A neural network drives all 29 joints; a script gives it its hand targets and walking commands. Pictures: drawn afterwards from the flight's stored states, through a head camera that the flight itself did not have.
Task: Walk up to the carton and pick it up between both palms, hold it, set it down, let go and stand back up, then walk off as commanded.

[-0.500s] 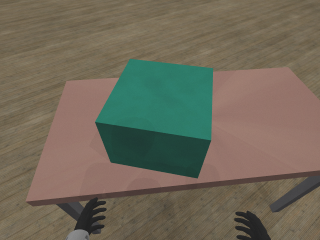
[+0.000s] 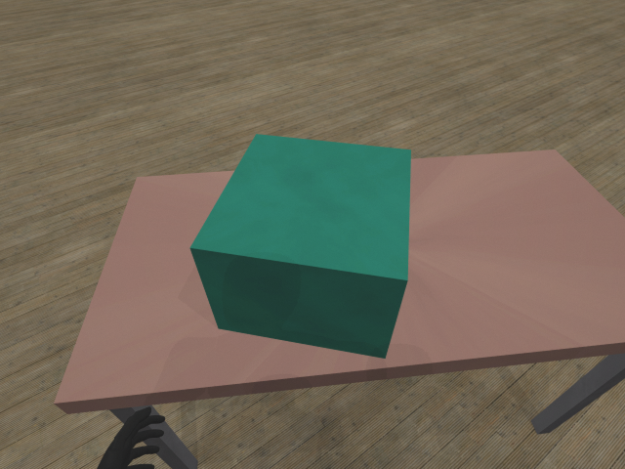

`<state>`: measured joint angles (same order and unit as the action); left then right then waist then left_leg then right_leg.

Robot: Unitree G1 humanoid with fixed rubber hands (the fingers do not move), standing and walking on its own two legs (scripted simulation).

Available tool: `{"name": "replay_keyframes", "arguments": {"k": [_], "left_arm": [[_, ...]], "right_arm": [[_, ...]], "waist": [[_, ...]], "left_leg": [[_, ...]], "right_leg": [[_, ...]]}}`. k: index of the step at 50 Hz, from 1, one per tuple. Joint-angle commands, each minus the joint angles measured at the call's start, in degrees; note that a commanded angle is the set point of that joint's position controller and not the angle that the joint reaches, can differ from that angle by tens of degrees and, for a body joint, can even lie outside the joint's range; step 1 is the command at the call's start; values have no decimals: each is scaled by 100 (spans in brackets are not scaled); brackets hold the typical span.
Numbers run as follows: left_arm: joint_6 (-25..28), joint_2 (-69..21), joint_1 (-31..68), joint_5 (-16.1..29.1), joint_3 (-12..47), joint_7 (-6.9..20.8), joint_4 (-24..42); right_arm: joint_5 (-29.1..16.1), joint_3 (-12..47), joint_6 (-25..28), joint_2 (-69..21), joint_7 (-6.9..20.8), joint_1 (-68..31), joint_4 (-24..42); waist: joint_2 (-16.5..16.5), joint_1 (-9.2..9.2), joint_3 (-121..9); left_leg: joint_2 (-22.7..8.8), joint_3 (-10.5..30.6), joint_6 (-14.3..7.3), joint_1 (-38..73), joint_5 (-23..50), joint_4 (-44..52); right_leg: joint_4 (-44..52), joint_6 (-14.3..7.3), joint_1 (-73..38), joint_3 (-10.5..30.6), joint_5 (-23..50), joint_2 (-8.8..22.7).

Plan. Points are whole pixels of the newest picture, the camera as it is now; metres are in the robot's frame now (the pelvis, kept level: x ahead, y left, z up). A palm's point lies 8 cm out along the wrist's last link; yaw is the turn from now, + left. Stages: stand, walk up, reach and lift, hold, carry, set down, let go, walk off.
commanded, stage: stand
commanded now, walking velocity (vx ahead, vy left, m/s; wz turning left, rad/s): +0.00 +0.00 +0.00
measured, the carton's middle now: (316, 238) +0.52 -0.03 -0.01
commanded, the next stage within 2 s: walk off in 0.58 s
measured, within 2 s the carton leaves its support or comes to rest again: neither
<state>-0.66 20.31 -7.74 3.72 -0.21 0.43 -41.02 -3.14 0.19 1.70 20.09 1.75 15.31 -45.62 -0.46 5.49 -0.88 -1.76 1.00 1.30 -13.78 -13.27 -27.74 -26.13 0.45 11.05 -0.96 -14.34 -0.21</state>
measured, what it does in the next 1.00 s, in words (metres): shifts its weight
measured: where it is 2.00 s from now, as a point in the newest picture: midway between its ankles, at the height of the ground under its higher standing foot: outside the picture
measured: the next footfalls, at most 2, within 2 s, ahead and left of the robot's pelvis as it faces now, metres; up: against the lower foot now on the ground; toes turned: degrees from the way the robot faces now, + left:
left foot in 1.64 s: -0.14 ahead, +0.07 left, +0.00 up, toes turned -3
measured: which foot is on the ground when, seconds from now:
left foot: down 0.00-1.00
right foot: down 0.00-1.00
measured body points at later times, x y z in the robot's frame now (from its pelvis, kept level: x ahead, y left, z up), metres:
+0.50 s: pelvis -0.01 +0.00 +0.00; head -0.04 +0.01 +0.45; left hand +0.15 +0.28 -0.10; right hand +0.04 -0.30 -0.11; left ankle +0.02 +0.13 -0.74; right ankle +0.00 -0.12 -0.74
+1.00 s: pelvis -0.05 -0.03 -0.01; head -0.04 -0.05 +0.44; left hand +0.09 +0.28 -0.11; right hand -0.02 -0.33 -0.15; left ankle +0.02 +0.13 -0.74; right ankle -0.06 -0.12 -0.73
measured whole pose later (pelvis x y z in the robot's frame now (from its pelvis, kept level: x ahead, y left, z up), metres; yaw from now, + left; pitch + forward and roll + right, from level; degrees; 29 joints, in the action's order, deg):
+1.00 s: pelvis -0.05 -0.03 -0.01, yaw -1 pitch -4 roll +2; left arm -2.4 22.0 -8.3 3.7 -2.2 1.1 -51.6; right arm -3.1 0.2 -1.3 21.1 1.3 15.0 -51.4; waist 0.9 5.4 4.5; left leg -1.8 0.9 1.4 -16.8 -10.9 -31.2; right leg -43.3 0.3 15.5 0.1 -22.0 -0.5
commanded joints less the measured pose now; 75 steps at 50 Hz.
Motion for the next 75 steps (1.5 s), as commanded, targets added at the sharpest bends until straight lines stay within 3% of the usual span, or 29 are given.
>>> {"name": "replay_keyframes", "arguments": {"k": [1,7,8,16,22,30,37,38,39,40,41,43,44,45,47,49,50,51,52,53,54,55,56,57,60,63,69,72,75], "left_arm": [[355,1110,116,-680,-442,42,78],[351,1162,221,-636,-425,40,-152],[356,1123,191,-611,-407,40,-212],[354,1211,216,-628,-414,50,-450],[349,1172,212,-623,-386,42,-633],[354,1185,236,-627,-380,58,-799],[359,1158,214,-586,-373,46,-896],[370,1220,254,-584,-372,44,-885],[207,1444,290,-453,-557,-26,-569],[159,1384,174,-417,-583,-56,-460],[117,1360,25,-390,-593,-60,-419],[-5,1259,-203,-424,-648,-40,-408],[-66,1268,-229,-411,-645,-30,-392],[-86,1237,-306,-370,-625,-14,-346],[-97,1161,-433,-359,-643,1,-331],[-36,1108,-615,-397,-681,-17,-445],[8,1250,-629,-473,-723,-51,-495],[46,1567,-631,-541,-792,-85,-465],[79,2081,-478,-651,-917,-94,-247],[32,2189,-335,-640,-963,-114,-179],[26,1935,0,-590,-907,-154,-91],[21,1724,376,-582,-874,-176,-38],[15,1629,469,-570,-882,-185,4],[-1,1535,465,-543,-873,-205,6],[22,1488,224,-531,-912,-246,-19],[19,1417,121,-497,-906,-263,46],[7,1425,193,-515,-956,-233,149],[-18,1470,299,-545,-990,-213,147],[-48,1543,498,-603,-1022,-204,154]], "right_arm": [[627,-289,226,1269,-168,-299,79],[592,-277,199,1314,-199,-135,-73],[600,-282,210,1333,-200,-191,-95],[589,-257,207,1347,-211,-278,-247],[587,-272,209,1354,-211,-352,-384],[600,-277,172,1401,-196,-291,-547],[559,-269,187,1384,-198,-382,-605],[557,-256,192,1356,-197,-321,-625],[502,-652,50,1545,-190,-149,-273],[509,-667,8,1591,-208,54,-208],[516,-699,-26,1717,-208,86,-127],[592,-770,-69,1834,-218,-239,134],[605,-783,-103,1882,-251,-439,211],[611,-744,-104,1857,-278,-619,308],[652,-776,-171,1869,-287,-773,320],[629,-816,-258,1861,-264,-631,249],[596,-781,-309,1692,-251,-389,217],[555,-739,-334,1435,-252,-128,204],[478,-665,-379,1231,-299,-78,306],[547,-713,-460,1373,-381,-112,188],[509,-736,-500,1441,-389,-60,56],[465,-742,-492,1509,-392,25,-42],[438,-739,-501,1593,-362,140,-80],[432,-732,-517,1620,-331,241,-124],[389,-718,-526,1587,-317,188,-139],[413,-743,-520,1589,-308,160,-100],[448,-727,-526,1564,-268,268,-97],[468,-723,-537,1561,-221,399,-161],[460,-759,-538,1562,-173,655,-250]], "waist": [[474,-530,-697],[484,-429,-643],[612,-477,-565],[651,-520,-447],[446,-523,-359],[499,-484,-107],[538,-529,-122],[396,-490,-195],[215,-383,606],[466,-369,438],[748,-371,329],[1267,-482,194],[1285,-551,327],[1290,-668,468],[1349,-799,601],[1247,-811,245],[924,-754,143],[-185,-687,-17],[-1360,-639,-115],[-1098,-706,130],[-746,-625,429],[-655,-483,687],[-856,-450,669],[-834,-478,613],[-613,-607,507],[-424,-641,269],[-626,-640,286],[-593,-578,325],[-827,-426,335]], "left_leg": [[-460,374,-271,169,989,520],[-489,399,-245,192,1009,562],[-501,408,-251,157,948,651],[-503,481,-257,-24,444,809],[-526,557,-271,-96,261,876],[-523,650,-272,-315,-565,1127],[-555,638,-313,-226,-100,1000],[-517,622,-291,-134,76,977],[-533,635,-620,-378,2170,261],[-704,731,-810,-300,2499,312],[-984,966,-1092,-322,2495,487],[-1760,1597,-1848,-698,2704,848],[-1854,1617,-1973,-1048,2401,890],[-1808,1529,-1943,-1182,2443,806],[-1554,1171,-1617,-1018,2566,379],[-1060,901,-1170,-192,2600,-261],[-773,804,-978,-442,2159,-624],[-84,454,-701,-1096,276,-1607],[747,306,-434,-1518,-2217,-2614],[716,926,-439,-1224,-2383,-3567],[756,1131,-455,-1222,-2004,-3954],[703,1085,-432,-1359,-1771,-4068],[765,995,-371,-1520,-1583,-4127],[835,980,-314,-1551,-1437,-4295],[1014,1092,-226,-1732,-1283,-4444],[1032,1111,-195,-1753,-1330,-4492],[983,968,-195,-1446,-1501,-4241],[913,813,-219,-1179,-1517,-4006],[693,714,-319,-796,-1611,-3415]], "right_leg": [[275,-294,-678,512,1210,587],[333,-278,-659,550,1267,595],[336,-283,-636,565,1208,595],[443,-295,-642,582,862,575],[477,-312,-585,617,754,602],[557,-284,-480,603,348,545],[588,-334,-499,679,557,606],[576,-347,-489,693,541,622],[-208,-579,392,728,2089,502],[-764,-596,531,574,1969,320],[-1316,-495,604,386,1423,87],[-3106,-349,737,37,-1337,-359],[-3651,-359,720,250,-1656,-346],[-3718,-355,709,387,-1659,-255],[-2545,-356,466,397,-1417,-47],[-296,-390,88,224,-289,72],[162,-453,-353,474,279,250],[585,-651,-716,1575,1063,894],[651,-987,-376,2816,2154,1958],[746,-1107,513,2974,1696,2074],[745,-1070,789,2660,1281,1817],[632,-1018,782,2274,1273,1528],[593,-946,488,2043,1275,1347],[575,-918,352,1912,1195,1249],[519,-897,-184,2009,1058,1293],[466,-1111,-475,2134,1035,1391],[594,-1414,48,2217,207,1446],[755,-1459,482,2169,-670,1463],[926,-1426,945,2042,-1242,1471]]}}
